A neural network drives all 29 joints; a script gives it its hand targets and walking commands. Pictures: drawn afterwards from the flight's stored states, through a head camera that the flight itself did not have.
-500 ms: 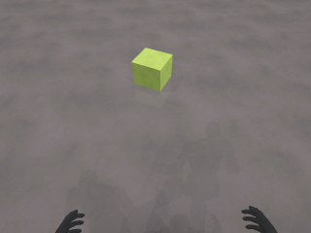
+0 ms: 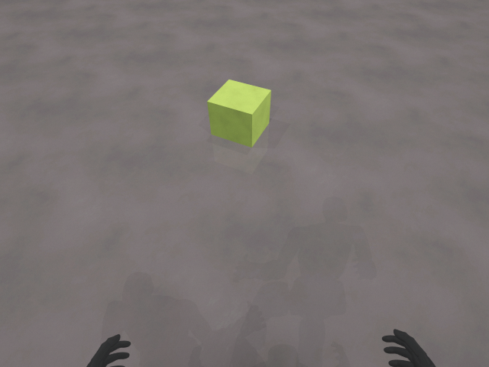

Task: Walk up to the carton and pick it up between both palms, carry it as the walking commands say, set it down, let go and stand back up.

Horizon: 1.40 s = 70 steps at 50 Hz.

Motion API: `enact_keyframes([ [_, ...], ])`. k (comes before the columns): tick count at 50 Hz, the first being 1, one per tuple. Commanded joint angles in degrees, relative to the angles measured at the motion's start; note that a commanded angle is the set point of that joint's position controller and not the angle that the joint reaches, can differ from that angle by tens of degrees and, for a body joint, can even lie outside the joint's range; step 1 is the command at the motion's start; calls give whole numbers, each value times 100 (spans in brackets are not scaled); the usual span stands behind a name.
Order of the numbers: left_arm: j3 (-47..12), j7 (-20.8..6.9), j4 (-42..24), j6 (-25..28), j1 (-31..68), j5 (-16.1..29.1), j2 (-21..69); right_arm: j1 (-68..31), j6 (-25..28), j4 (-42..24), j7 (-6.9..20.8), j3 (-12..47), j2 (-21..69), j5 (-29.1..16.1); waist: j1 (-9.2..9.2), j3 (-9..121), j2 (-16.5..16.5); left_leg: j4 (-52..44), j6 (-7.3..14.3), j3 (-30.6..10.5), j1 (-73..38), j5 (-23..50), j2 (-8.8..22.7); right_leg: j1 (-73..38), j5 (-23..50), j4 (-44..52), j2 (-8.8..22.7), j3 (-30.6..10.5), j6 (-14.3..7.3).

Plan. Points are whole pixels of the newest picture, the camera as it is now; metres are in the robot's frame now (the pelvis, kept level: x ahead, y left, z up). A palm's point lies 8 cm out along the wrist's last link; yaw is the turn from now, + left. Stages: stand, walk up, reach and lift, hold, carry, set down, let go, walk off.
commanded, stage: stand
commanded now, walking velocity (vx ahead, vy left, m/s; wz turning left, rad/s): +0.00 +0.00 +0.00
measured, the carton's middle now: (240, 113) +1.58 +0.02 -0.63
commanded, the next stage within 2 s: walk up in 1.00 s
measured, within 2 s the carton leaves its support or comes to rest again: neither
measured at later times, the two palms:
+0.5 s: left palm out of the picture +0.11 +0.27 -0.09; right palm out of the picture +0.11 -0.27 -0.09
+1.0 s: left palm out of the picture +0.11 +0.27 -0.10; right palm out of the picture +0.10 -0.27 -0.10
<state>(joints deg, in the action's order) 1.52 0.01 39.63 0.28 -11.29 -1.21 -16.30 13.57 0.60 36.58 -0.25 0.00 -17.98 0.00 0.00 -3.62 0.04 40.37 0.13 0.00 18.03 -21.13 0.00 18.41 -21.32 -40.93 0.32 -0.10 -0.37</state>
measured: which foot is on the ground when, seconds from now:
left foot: down 0.00-1.00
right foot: down 0.00-1.00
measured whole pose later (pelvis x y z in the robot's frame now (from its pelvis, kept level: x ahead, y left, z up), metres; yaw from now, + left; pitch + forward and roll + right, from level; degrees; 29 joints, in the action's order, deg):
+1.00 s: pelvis -0.01 +0.00 +0.00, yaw +0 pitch -2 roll +0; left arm 1.5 0.0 44.9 0.3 -9.9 -1.0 -16.6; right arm 12.5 0.8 42.1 -0.2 0.0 -18.2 0.0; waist 0.0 -3.6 0.0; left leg 40.4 0.1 0.0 18.0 -20.1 0.0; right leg 18.4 -20.2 -40.9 0.3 -0.1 -0.3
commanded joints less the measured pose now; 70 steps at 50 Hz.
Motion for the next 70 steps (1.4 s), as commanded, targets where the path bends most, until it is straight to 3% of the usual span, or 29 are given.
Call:
enact_keyframes([
  [1,408,23,-122,293,490,52,-1425,-323,328,47,-71,-452,-1265,127,0,400,163,-828,444,-742,-17,1282,544,-303,1204,889,506,-620,-442],
  [3,422,43,-85,293,424,45,-1476,-288,300,95,-60,-434,-1237,116,-2,474,82,-811,403,-609,-151,1294,490,-258,1162,938,585,-736,-471],
  [5,395,33,-66,295,432,68,-1418,-270,301,134,-60,-465,-1304,112,-17,535,206,-870,406,-640,-189,1297,500,-341,1164,922,563,-632,-437],
  [15,379,23,51,295,496,62,-1404,-411,321,244,-44,-462,-1373,141,-53,338,44,-1019,442,-793,-38,987,530,-208,779,997,512,-683,-428],
  [17,398,25,119,276,453,89,-1440,-393,328,285,-46,-458,-1375,148,-72,324,157,-1067,476,-830,39,837,552,-271,689,990,512,-653,-399],
  [19,380,13,100,264,421,85,-1407,-392,332,336,-49,-444,-1436,150,-121,200,-14,-1161,496,-903,146,863,613,-295,737,978,468,-637,-407],
  [22,395,20,156,286,472,76,-1456,-383,354,330,-39,-445,-1338,124,-38,320,159,-1043,438,-828,25,945,534,-267,760,1027,545,-752,-427],
  [29,368,11,244,277,542,95,-1401,-439,344,454,-40,-411,-1355,129,-47,318,-22,-1104,474,-892,0,1036,594,-291,873,987,491,-678,-401],
  [36,344,29,292,286,583,79,-1444,-453,320,510,-37,-420,-1325,110,-8,287,222,-998,410,-748,-77,1062,500,-176,930,1106,554,-758,-427],
  [47,374,11,425,280,599,89,-1474,-528,312,617,-41,-384,-1334,103,-58,288,30,-1134,439,-816,-47,1020,550,-325,875,1194,568,-778,-401],
  [48,361,18,441,286,590,89,-1523,-534,300,614,-64,-404,-1412,104,-35,237,216,-1156,449,-820,-5,1005,567,-284,945,1189,553,-738,-382],
  [52,359,7,516,271,592,88,-1478,-576,310,692,-52,-400,-1393,123,-36,178,62,-1194,429,-864,-29,937,570,-223,869,1199,507,-737,-367],
  [56,339,11,545,290,637,70,-1456,-555,308,744,-49,-405,-1415,102,-43,256,237,-1192,403,-799,-61,943,533,-314,810,1278,567,-769,-371],
  [59,356,8,590,276,596,103,-1502,-556,312,780,-39,-370,-1394,118,-48,273,50,-1211,424,-825,-136,1067,557,-287,928,1216,551,-777,-361],
  [60,383,-184,239,-49,39,-26,-1034,77,-51,833,16,-435,-1085,171,-33,377,694,-1164,482,-1705,729,-2348,977,-310,-2721,1748,902,-1011,-295],
  [61,243,-214,310,-133,90,112,-769,-971,-155,537,200,-206,-566,194,-238,-146,244,-1310,285,-793,1443,-2644,379,-172,-3153,2295,908,-1339,-290],
  [62,275,-197,335,-136,-109,70,-977,-1215,-162,402,255,-167,-501,198,-357,-485,611,-844,129,-293,1643,-1730,175,-82,-3100,2742,1335,-1962,-439],
  [63,356,-178,447,-111,-206,-20,-1171,-1086,-107,448,271,-186,-383,201,-305,-301,1186,-249,32,85,1396,-1070,37,-155,-3302,3154,1698,-2429,-624],
  [64,402,-137,515,-72,-154,-112,-1281,-686,-43,495,280,-194,-337,200,-131,-99,1345,115,7,404,842,-672,45,-108,-3192,3282,1892,-2461,-783],
  [65,423,-133,465,-50,45,-116,-1268,-274,19,631,288,-232,-369,213,66,22,1337,147,-2,522,317,-547,151,117,-3026,3148,1804,-2267,-798],
  [67,366,-156,316,-41,724,-170,-1018,882,89,1043,244,-245,-373,138,720,476,875,-936,69,687,-1668,-179,-74,955,-2108,2114,1005,-1038,-465],
  [68,306,-163,191,-11,784,-156,-681,1422,142,1180,207,-371,-715,171,942,733,-236,-1833,373,-838,-2601,-839,743,1778,-1345,411,438,-341,-198],
  [69,190,-156,-27,65,809,-136,-200,1771,187,1260,157,-526,-1300,256,1008,704,-2019,-3124,837,-3495,-3221,-1360,2253,3010,-841,-1462,-126,396,18],
  [70,216,-137,-72,120,959,-216,-357,1872,188,1249,71,-533,-1315,223,959,364,-1554,-3278,1124,-3776,-3066,-1226,2494,3331,-1006,-1924,204,53,-47],
])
